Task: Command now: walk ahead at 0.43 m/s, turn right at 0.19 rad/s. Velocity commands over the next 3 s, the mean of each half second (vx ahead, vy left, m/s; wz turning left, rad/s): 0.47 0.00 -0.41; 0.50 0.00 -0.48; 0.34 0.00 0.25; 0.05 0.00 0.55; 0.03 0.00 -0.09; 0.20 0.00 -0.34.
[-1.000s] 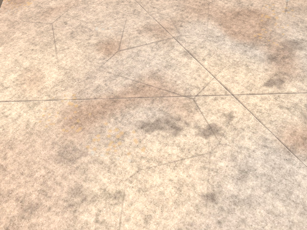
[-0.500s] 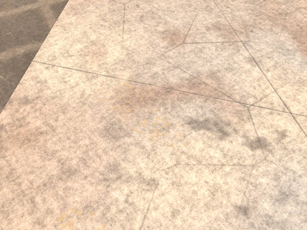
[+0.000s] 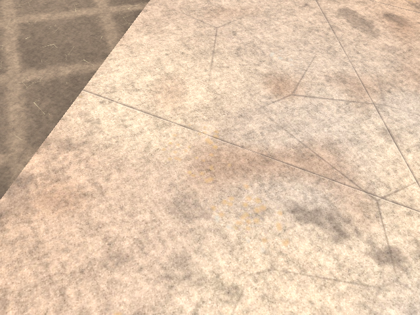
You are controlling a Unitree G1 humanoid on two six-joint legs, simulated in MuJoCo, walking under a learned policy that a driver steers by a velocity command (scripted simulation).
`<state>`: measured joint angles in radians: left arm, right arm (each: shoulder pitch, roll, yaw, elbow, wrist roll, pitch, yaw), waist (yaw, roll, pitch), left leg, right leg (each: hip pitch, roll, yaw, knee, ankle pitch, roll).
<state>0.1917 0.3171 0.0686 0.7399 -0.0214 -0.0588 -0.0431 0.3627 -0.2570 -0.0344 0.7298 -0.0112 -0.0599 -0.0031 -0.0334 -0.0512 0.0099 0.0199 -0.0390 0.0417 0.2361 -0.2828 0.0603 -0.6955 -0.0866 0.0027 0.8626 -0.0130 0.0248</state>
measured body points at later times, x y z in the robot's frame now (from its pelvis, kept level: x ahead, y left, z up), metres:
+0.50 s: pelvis +0.28 -0.04 +0.00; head +0.32 -0.05 +0.45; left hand +0.44 +0.22 -0.11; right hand +0.40 -0.33 -0.08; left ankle +0.46 +0.12 -0.68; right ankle +0.26 -0.12 -0.74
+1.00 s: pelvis +0.56 -0.06 +0.00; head +0.58 -0.06 +0.45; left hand +0.85 +0.06 -0.09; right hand +0.43 -0.31 -0.11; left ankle +0.56 +0.06 -0.74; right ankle +0.58 -0.26 -0.69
